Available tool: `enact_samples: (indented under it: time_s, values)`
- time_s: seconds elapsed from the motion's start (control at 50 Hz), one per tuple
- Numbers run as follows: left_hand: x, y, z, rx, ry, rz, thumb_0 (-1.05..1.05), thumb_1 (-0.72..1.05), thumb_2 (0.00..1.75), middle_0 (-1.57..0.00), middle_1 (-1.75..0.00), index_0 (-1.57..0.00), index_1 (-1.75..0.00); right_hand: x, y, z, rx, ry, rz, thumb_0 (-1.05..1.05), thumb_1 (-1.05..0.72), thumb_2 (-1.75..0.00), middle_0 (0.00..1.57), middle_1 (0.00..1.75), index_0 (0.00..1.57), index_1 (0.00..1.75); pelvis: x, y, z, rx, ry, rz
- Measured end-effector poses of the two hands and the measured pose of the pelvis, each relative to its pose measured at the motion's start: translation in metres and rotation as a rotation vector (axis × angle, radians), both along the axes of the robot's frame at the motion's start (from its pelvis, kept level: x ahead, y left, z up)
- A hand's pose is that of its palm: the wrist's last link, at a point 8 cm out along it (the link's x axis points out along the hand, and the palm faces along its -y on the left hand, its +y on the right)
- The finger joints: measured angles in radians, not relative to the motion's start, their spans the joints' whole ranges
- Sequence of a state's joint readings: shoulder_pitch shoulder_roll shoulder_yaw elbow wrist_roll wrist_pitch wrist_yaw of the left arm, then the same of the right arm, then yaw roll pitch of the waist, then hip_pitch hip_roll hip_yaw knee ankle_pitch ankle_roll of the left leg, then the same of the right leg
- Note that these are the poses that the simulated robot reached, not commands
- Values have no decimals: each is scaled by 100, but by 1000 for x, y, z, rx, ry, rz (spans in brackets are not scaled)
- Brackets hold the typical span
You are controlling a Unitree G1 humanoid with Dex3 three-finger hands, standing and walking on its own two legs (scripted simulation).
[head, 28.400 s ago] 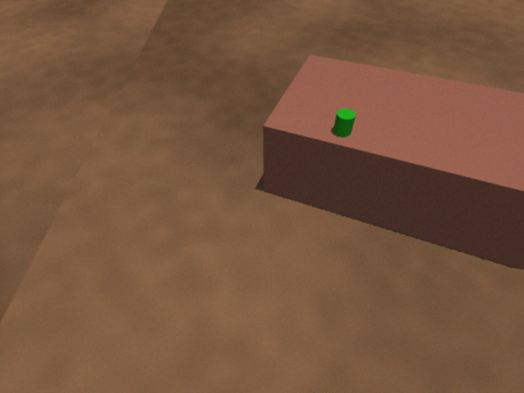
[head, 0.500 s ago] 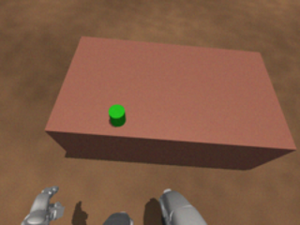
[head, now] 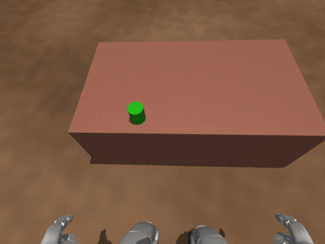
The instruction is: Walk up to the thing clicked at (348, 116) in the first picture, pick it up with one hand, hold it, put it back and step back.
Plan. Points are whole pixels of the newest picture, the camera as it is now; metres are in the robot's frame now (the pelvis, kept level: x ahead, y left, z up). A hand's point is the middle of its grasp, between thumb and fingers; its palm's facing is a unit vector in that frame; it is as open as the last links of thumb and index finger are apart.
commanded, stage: step back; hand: left
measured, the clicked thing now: (136, 113) +0.64 +0.18 -0.30
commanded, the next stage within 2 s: none
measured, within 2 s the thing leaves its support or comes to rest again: neither
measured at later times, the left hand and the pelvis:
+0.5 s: hand out of the picture -0.08 +0.27 -0.17, palm faces -0.08 -0.92 -0.38, open 7.4 cm; pelvis -0.16 -0.01 -0.01, yaw -5 degrees
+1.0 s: hand out of the picture -0.18 +0.22 -0.15, palm faces +0.03 -0.93 -0.35, open 7.4 cm; pelvis -0.31 -0.04 -0.01, yaw +3 degrees
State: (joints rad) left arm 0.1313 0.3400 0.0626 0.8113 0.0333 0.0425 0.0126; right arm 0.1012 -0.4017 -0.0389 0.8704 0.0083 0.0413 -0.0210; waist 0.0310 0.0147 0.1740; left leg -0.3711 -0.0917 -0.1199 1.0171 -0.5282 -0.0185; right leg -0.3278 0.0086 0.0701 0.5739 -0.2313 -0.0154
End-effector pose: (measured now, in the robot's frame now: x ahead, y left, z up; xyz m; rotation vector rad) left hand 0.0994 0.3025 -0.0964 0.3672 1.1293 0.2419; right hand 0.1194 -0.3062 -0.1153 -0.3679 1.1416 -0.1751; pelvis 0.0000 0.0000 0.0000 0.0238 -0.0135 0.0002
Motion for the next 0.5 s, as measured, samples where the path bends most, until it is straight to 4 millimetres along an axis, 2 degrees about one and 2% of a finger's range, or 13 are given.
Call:
enact_samples:
  time_s: [0.12,0.24,0.38,0.5]
  values:
    - [-22,20,-20,-27,-58,-4,1,90,89,-20,-30,-20,-31,-40,12,1,-57,8,27,0,-91,-90,21,30,21,30,-41,14,-14,1,-35,34]
    - [-69,24,-24,-65,3,24,1,91,89,-20,-30,-20,-30,-93,23,25,-60,34,25,0,-90,-90,21,30,21,30,-71,17,1,-52,-30,24]
    - [-138,25,-27,-50,99,17,1,91,89,-20,-30,-20,-30,-123,10,36,-78,-31,-1,0,-90,-90,21,30,21,30,-112,9,3,-53,-11,-31]
    - [-185,8,-32,-21,149,-26,1,91,89,-20,-30,-20,-30,-156,-16,21,-63,-95,-10,0,-90,-90,21,30,21,30,-158,-9,-11,-29,-21,-79]
